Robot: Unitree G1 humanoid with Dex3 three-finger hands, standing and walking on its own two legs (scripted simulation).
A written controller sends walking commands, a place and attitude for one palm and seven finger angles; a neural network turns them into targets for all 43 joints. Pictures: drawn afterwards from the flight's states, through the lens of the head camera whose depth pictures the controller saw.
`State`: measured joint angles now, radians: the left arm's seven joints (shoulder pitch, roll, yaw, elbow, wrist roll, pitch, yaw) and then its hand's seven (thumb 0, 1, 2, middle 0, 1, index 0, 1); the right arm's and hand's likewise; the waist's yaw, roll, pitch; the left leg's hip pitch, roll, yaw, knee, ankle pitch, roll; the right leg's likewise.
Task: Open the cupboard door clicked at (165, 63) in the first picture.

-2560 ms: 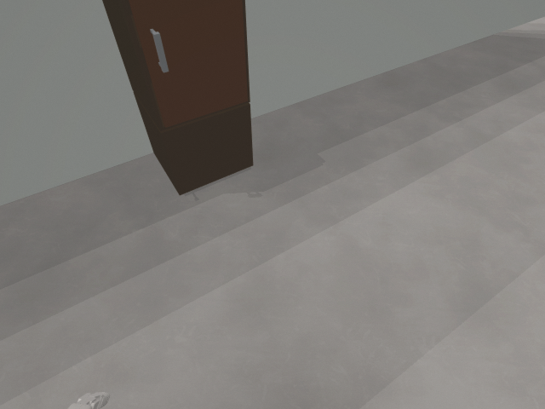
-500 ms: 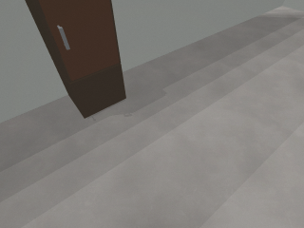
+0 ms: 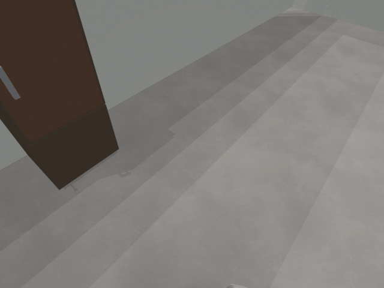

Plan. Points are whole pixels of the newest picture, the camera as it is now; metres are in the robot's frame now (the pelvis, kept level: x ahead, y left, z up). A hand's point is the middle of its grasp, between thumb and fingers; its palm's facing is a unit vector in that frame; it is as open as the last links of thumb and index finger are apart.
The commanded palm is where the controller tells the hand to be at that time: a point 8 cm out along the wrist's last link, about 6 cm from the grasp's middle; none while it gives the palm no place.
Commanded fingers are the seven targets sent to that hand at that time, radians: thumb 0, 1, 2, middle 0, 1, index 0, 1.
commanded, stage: walk to a spot facing it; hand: left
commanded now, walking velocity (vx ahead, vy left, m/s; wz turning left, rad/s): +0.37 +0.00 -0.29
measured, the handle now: (5, 81) +0.75 +0.74 -0.03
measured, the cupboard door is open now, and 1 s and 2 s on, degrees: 0 0 0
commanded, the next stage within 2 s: turn to face it in 0.76 s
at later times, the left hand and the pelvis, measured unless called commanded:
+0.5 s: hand (131, 258) +0.22 +0.17 -0.18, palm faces -0.05 -0.99 -0.17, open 7.3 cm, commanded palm none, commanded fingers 0.00 0.90 0.90 -0.20 -0.30 -0.20 -0.30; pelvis +0.22 -0.01 +0.00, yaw -6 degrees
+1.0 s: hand (171, 151) +0.59 +0.11 -0.18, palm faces -0.30 -0.93 -0.21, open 7.4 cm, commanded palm none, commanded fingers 0.00 0.90 0.90 -0.20 -0.30 -0.20 -0.30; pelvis +0.43 -0.03 -0.02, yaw -15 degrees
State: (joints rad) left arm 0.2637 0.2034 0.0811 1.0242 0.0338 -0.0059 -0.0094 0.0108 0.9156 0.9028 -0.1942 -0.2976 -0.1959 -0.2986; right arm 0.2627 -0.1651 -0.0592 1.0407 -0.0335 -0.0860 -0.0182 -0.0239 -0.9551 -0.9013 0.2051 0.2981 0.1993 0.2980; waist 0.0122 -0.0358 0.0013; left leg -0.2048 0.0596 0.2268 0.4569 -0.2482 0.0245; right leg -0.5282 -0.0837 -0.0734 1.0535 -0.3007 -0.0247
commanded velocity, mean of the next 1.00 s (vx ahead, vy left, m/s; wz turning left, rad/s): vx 0.24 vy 0.00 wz -0.17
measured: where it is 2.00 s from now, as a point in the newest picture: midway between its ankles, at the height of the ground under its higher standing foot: (203, 244)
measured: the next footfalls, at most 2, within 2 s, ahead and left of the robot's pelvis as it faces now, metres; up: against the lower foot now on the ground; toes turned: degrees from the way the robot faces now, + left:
right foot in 0.20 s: +0.20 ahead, -0.14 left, +0.00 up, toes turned -12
left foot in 0.54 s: +0.37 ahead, +0.11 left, +0.00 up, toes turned +5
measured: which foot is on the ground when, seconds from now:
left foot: down 0.00-0.20, up 0.22-0.52, down 0.54-1.00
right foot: up 0.00-0.18, down 0.20-0.56, up 0.58-0.98, down 1.00-1.00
